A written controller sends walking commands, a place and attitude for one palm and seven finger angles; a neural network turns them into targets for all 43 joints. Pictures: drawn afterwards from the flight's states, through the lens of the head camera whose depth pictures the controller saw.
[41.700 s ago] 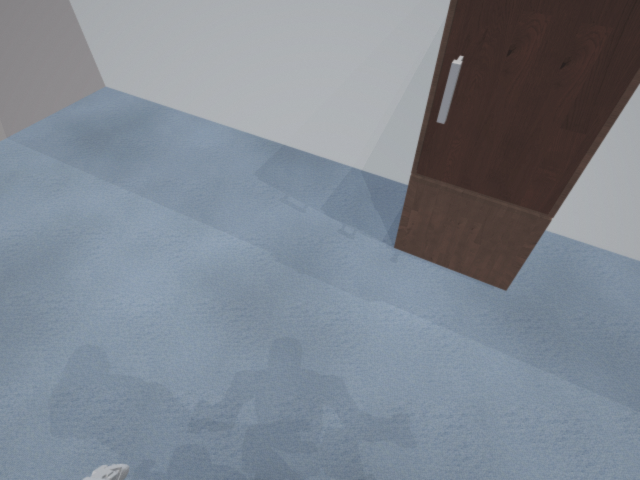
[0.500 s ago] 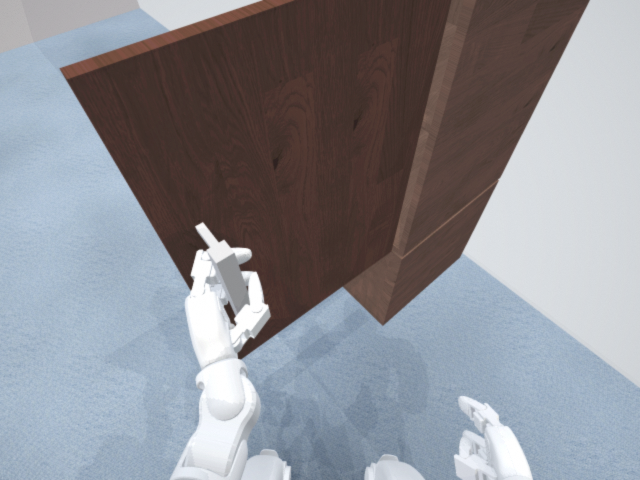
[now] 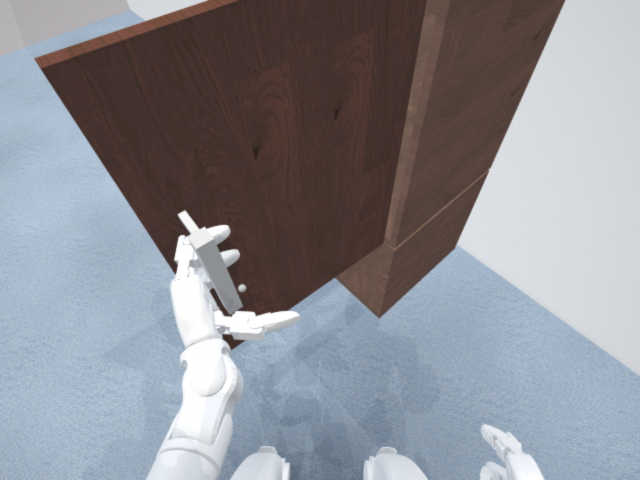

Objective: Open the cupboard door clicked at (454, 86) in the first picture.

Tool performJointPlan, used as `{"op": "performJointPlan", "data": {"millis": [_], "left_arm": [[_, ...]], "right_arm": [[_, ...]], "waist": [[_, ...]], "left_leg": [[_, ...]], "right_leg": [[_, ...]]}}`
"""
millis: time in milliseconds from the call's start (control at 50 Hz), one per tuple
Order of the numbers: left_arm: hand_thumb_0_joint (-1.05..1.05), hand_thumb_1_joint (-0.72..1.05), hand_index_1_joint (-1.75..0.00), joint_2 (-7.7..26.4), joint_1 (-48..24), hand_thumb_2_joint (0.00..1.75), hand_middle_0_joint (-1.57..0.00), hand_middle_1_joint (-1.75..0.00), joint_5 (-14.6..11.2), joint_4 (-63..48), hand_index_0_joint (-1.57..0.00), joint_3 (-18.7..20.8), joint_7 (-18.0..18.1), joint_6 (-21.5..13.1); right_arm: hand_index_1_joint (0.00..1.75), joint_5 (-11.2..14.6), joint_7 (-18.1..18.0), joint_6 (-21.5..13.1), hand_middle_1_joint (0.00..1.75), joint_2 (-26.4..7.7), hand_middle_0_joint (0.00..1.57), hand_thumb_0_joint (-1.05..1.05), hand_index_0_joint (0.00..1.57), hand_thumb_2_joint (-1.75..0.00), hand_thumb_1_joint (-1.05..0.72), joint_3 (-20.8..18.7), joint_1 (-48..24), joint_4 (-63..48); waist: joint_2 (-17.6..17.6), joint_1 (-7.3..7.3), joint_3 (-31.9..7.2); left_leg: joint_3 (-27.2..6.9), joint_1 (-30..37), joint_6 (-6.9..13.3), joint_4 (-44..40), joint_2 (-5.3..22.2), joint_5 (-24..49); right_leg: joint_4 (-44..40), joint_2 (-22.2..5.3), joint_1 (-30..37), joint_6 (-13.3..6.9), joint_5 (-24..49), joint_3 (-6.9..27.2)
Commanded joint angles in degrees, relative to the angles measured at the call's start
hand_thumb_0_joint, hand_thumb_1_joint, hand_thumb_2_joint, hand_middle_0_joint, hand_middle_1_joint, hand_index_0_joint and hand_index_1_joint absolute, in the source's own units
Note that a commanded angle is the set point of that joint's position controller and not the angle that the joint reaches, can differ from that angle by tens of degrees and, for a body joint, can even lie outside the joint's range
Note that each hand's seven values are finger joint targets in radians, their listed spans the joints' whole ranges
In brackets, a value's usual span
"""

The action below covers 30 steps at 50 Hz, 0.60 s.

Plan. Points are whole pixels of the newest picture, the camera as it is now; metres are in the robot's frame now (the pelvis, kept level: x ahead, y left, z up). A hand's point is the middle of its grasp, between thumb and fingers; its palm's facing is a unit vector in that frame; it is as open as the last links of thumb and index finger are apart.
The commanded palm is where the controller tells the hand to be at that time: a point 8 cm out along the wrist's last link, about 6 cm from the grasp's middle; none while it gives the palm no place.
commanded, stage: open thumb and fingers to let go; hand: left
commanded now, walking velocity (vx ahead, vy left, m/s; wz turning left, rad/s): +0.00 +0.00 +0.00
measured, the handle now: (211, 265) +0.37 +0.16 +0.04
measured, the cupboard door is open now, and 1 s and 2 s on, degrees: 86 87 87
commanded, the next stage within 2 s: slide the hand sideways off the handle in 0.22 s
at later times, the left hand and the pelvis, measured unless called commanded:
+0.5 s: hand (225, 309) +0.31 +0.13 +0.04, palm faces -0.11 -0.99 -0.10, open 15.8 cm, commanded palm +0.30 +0.17 +0.04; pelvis +0.00 +0.03 +0.00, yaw +0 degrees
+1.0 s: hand (209, 339) +0.28 +0.14 +0.04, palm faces -0.12 -0.99 -0.04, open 16.3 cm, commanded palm +0.25 +0.21 +0.04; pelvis +0.01 +0.04 -0.01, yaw -1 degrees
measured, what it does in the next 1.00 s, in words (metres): stands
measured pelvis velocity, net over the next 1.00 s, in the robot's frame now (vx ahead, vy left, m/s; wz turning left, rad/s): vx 0.01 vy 0.04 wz -0.02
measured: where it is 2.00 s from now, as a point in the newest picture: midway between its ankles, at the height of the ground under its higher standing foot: outside the picture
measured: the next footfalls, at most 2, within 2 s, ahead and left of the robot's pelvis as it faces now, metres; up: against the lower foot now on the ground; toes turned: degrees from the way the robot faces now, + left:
none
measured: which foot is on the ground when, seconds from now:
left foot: down 0.00-1.00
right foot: down 0.00-1.00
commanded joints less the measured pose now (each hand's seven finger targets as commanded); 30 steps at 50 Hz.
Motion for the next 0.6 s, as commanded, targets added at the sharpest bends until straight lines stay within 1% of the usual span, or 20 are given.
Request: {"op": "performJointPlan", "data": {"millis": [0, 80, 100, 140, 160, 180, 240, 280, 300, 320, 340, 360, 380, 400, 440, 460, 480, 500, 540, 580], "left_arm": [[0.00, -0.50, -0.75, 2.2, -12.7, 0.30, -0.22, -0.75, 0.7, -11.1, -0.22, 1.1, 0.4, -3.2], [0.00, -0.50, -0.55, 2.5, -15.4, 0.30, -0.19, -0.55, 1.1, -12.4, -0.19, 0.9, 0.8, -3.0], [0.00, -0.50, -0.50, 1.4, -14.6, 0.30, -0.18, -0.50, 1.0, -12.1, -0.18, 0.4, 0.8, -3.0], [0.00, -0.50, -0.40, 0.8, -13.8, 0.30, -0.17, -0.40, 0.8, -11.7, -0.17, 0.1, 1.0, -2.8], [0.00, -0.50, -0.35, -0.6, -15.4, 0.30, -0.16, -0.35, 0.7, -12.7, -0.16, -1.3, 1.1, -2.8], [0.00, -0.50, -0.30, -0.4, -15.3, 0.30, -0.15, -0.30, 0.8, -12.9, -0.15, -1.1, 1.4, -2.6], [0.00, -0.50, -0.30, -1.2, -14.4, 0.30, -0.15, -0.30, 0.6, -11.4, -0.15, -1.2, 2.0, -1.8], [0.00, -0.50, -0.30, -0.2, -15.9, 0.30, -0.15, -0.30, 0.7, -11.6, -0.15, -0.3, 2.5, -1.7], [0.00, -0.50, -0.30, -1.4, -16.6, 0.30, -0.15, -0.30, 1.0, -11.7, -0.15, -1.7, 2.7, -1.6], [0.00, -0.50, -0.30, 3.8, -15.4, 0.30, -0.15, -0.30, 9.0, -11.6, -0.15, -13.8, -8.9, -3.1], [0.00, -0.50, -0.30, 9.3, -17.9, 0.30, -0.15, -0.30, 7.1, -13.3, -0.15, -7.2, -14.6, -4.8], [0.00, -0.50, -0.30, 9.7, -18.4, 0.30, -0.15, -0.30, 6.1, -15.8, -0.15, -8.3, -19.3, -5.7], [0.00, -0.50, -0.30, 8.6, -17.9, 0.30, -0.15, -0.30, 4.1, -16.5, -0.15, -9.7, -23.8, -5.2], [0.00, -0.50, -0.30, 7.9, -17.2, 0.30, -0.15, -0.30, 1.3, -15.0, -0.15, -10.4, -28.1, -4.1], [0.00, -0.50, -0.30, 6.0, -15.1, 0.30, -0.15, -0.30, -6.2, -15.2, -0.15, -8.6, -33.2, -1.1], [0.00, -0.50, -0.30, 4.4, -15.5, 0.30, -0.15, -0.30, -8.6, -15.7, -0.15, -8.8, -34.0, 0.3], [0.00, -0.50, -0.30, 4.0, -13.8, 0.30, -0.15, -0.30, -10.3, -16.3, -0.15, -7.6, -33.9, 1.4], [0.00, -0.50, -0.30, 4.6, -11.8, 0.30, -0.15, -0.30, -10.7, -16.5, -0.15, -6.1, -33.0, 2.0], [0.00, -0.50, -0.30, 5.0, -8.0, 0.30, -0.15, -0.30, -10.0, -18.3, -0.15, -4.8, -30.7, 2.4], [0.00, -0.50, -0.30, 7.2, -4.7, 0.30, -0.15, -0.30, -7.8, -19.5, -0.15, -3.4, -28.7, 2.1]], "right_arm": [[0.30, 0.0, -0.2, -2.6, 0.30, -4.9, 0.20, 0.00, 0.20, -0.90, -0.90, -1.4, -2.7, -8.1], [0.30, 0.0, -0.2, -2.3, 0.30, -5.0, 0.20, 0.00, 0.20, -0.90, -0.90, -1.3, -2.8, -8.4], [0.30, -0.1, -0.1, -2.3, 0.30, -4.8, 0.20, 0.00, 0.20, -0.90, -0.90, -1.3, -3.0, -8.2], [0.30, 0.0, 0.1, -2.2, 0.30, -4.9, 0.20, 0.00, 0.20, -0.90, -0.90, -1.2, -2.9, -8.3], [0.30, 0.0, 0.2, -2.3, 0.30, -4.7, 0.20, 0.00, 0.20, -0.90, -0.90, -1.1, -3.2, -8.5], [0.30, -0.1, 0.2, -2.3, 0.30, -4.9, 0.20, 0.00, 0.20, -0.90, -0.90, -1.1, -2.9, -8.5], [0.30, -0.1, 0.4, -2.2, 0.30, -4.8, 0.20, 0.00, 0.20, -0.90, -0.90, -1.0, -3.3, -8.6], [0.30, 0.0, 0.2, -2.1, 0.30, -5.0, 0.20, 0.00, 0.20, -0.90, -0.90, -0.9, -3.7, -8.7], [0.30, 0.0, 0.2, -2.1, 0.30, -4.8, 0.20, 0.00, 0.20, -0.90, -0.90, -0.9, -4.0, -8.6], [0.30, 0.2, 0.3, -2.2, 0.30, -6.7, 0.20, 0.00, 0.20, -0.90, -0.90, -0.9, -0.7, -7.6], [0.30, 0.9, -0.1, -2.0, 0.30, -6.8, 0.20, 0.00, 0.20, -0.90, -0.90, -1.3, 0.0, -8.6], [0.30, 1.2, -0.4, -2.0, 0.30, -6.9, 0.20, 0.00, 0.20, -0.90, -0.90, -1.2, -0.7, -9.5], [0.30, 2.0, -0.6, -2.2, 0.30, -7.0, 0.20, 0.00, 0.20, -0.90, -0.90, -1.3, -0.4, -10.4], [0.30, 2.8, -0.9, -2.4, 0.30, -6.9, 0.20, 0.00, 0.20, -0.90, -0.90, -0.9, -0.5, -10.8], [0.30, 4.4, -1.4, -3.0, 0.30, -7.1, 0.20, 0.00, 0.20, -0.90, -0.90, -0.5, -1.2, -12.2], [0.30, 4.8, -1.6, -3.3, 0.30, -7.1, 0.20, 0.00, 0.20, -0.90, -0.90, -0.2, -1.5, -12.6], [0.30, 5.1, -1.5, -3.8, 0.30, -7.3, 0.20, 0.00, 0.20, -0.90, -0.90, -0.1, -1.7, -13.3], [0.30, 5.2, -1.3, -4.1, 0.30, -7.3, 0.20, 0.00, 0.20, -0.90, -0.90, -0.2, -1.6, -13.2], [0.30, 4.8, -0.7, -4.2, 0.30, -7.3, 0.20, 0.00, 0.20, -0.90, -0.90, -0.4, -1.2, -14.0], [0.30, 4.5, -0.1, -4.2, 0.30, -7.5, 0.20, 0.00, 0.20, -0.90, -0.90, -0.6, -1.0, -14.6]], "waist": [[-6.7, 0.20, -17.0], [-5.9, -0.15, -16.3], [-4.6, -0.01, -16.8], [-5.4, 0.03, -16.1], [-3.5, -0.30, -16.3], [-4.4, -0.36, -16.6], [-5.3, -0.18, -15.6], [-5.4, -0.26, -15.6], [-5.0, -0.57, -15.8], [-6.8, -5.43, -14.7], [-5.9, -3.48, -16.5], [-2.4, -2.62, -18.1], [-0.7, -3.15, -18.7], [-1.4, -3.41, -16.7], [-2.2, -2.70, -15.3], [-1.8, -2.73, -14.2], [-1.2, -1.66, -14.1], [-2.1, -1.18, -14.2], [-3.4, -0.16, -14.4], [-3.6, 0.59, -14.0]], "left_leg": [[1.6, 3.4, 2.6, -5.5, -2.0, 7.5], [1.3, 4.3, 2.7, -6.1, -1.8, 7.3], [1.5, 5.1, 2.6, -6.0, -1.8, 8.0], [1.2, 5.4, 2.4, -6.4, -1.7, 8.0], [1.2, 6.1, 2.4, -6.5, -1.8, 7.8], [0.8, 6.1, 2.4, -6.4, -1.7, 8.6], [0.7, 5.7, 2.3, -6.6, -1.7, 7.5], [0.3, 5.5, 2.3, -6.7, -1.6, 6.8], [0.5, 6.0, 2.3, -6.6, -1.6, 6.8], [0.5, 7.6, 3.1, -4.9, -1.2, 7.0], [0.2, 6.6, 3.3, -4.7, -1.3, 7.4], [0.3, 8.0, 3.3, -4.9, -1.6, 7.9], [0.1, 9.4, 3.3, -5.0, -1.6, 8.2], [-0.3, 9.8, 3.2, -5.6, -1.6, 7.3], [-0.9, 10.6, 3.0, -7.1, -1.5, 5.9], [-1.4, 10.8, 2.8, -7.6, -1.4, 5.3], [-1.9, 10.9, 2.7, -8.3, -1.6, 6.0], [-2.2, 11.2, 2.4, -8.4, -1.3, 6.6], [-2.3, 10.9, 2.3, -8.4, -1.2, 8.3], [-2.5, 9.9, 2.1, -8.3, -1.0, 8.9]], "right_leg": [[-12.5, -1.3, 15.1, 3.0, 12.2, 6.4], [-12.2, -0.8, 13.9, 2.6, 11.4, 5.3], [-11.7, -0.7, 13.5, 2.6, 12.5, 5.0], [-11.4, -0.4, 13.0, 2.5, 12.3, 4.0], [-11.1, -0.3, 12.0, 2.4, 11.9, 3.7], [-10.7, -0.1, 12.2, 2.2, 12.5, 3.3], [-10.8, 0.0, 11.5, 2.3, 10.9, 3.0], [-10.7, 0.1, 11.0, 2.2, 9.3, 2.8], [-10.7, 0.1, 10.4, 2.2, 9.4, 2.8], [-9.8, 0.0, 8.3, 2.3, 13.2, 4.0], [-9.4, -0.5, 9.5, 1.8, 14.4, 4.1], [-8.9, -0.5, 10.2, 1.5, 15.0, 4.5], [-8.7, -0.3, 9.9, 1.4, 14.7, 4.3], [-9.5, -0.2, 9.2, 1.5, 13.4, 3.9], [-10.8, 0.4, 9.1, 1.6, 10.4, 3.0], [-10.8, 0.4, 8.5, 1.6, 9.1, 2.2], [-10.2, 0.5, 8.7, 1.3, 8.7, 1.5], [-9.6, 0.5, 8.1, 1.5, 8.7, 1.0], [-8.7, 0.5, 8.2, 1.5, 9.6, 0.6], [-7.7, 0.5, 7.8, 1.3, 9.3, 0.4]]}}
